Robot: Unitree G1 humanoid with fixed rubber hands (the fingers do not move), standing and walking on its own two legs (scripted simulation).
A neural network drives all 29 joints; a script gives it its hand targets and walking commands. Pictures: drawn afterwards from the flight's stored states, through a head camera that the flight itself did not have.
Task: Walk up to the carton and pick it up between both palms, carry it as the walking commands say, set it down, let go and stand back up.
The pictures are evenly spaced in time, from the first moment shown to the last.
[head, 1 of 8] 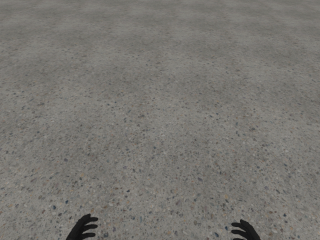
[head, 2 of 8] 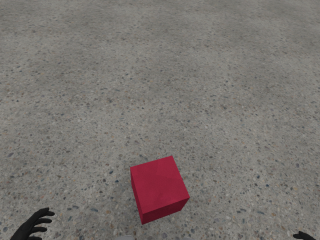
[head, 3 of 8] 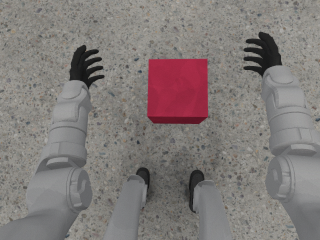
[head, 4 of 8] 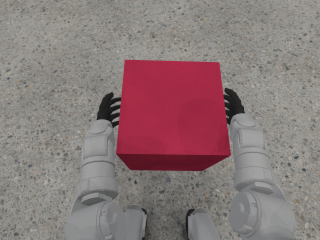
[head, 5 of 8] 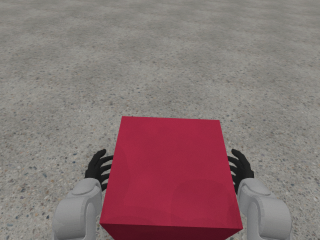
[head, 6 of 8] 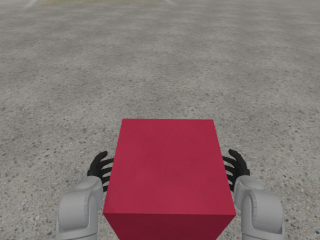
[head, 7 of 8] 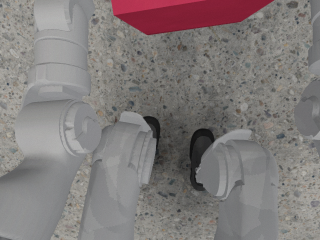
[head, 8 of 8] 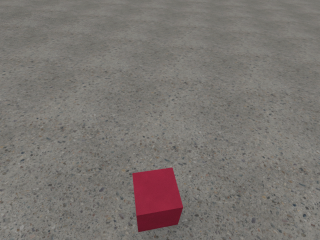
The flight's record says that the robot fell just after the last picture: no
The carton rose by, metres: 0.67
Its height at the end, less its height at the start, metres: +0.00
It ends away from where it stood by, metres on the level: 2.38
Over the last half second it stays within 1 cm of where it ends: yes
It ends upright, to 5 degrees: yes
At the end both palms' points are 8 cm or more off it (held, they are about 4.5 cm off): yes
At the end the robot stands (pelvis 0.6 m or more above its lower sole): yes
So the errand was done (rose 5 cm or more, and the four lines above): yes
